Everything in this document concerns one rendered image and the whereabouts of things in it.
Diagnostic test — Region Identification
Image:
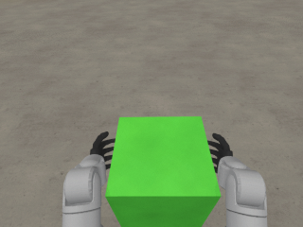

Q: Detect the robot left forearm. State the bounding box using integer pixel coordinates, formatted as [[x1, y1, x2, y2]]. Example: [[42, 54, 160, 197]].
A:
[[62, 154, 107, 227]]

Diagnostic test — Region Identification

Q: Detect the robot right forearm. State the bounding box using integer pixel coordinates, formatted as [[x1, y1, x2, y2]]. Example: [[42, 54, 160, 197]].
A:
[[217, 156, 268, 227]]

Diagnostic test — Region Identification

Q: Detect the robot right hand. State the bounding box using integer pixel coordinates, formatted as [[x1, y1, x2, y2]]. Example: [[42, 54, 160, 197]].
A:
[[207, 133, 233, 173]]

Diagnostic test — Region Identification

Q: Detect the robot left hand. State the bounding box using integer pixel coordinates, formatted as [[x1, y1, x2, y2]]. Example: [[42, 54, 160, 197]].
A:
[[90, 131, 116, 169]]

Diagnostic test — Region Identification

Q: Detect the carton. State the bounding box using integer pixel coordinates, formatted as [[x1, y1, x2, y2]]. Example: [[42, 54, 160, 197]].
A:
[[105, 116, 222, 227]]

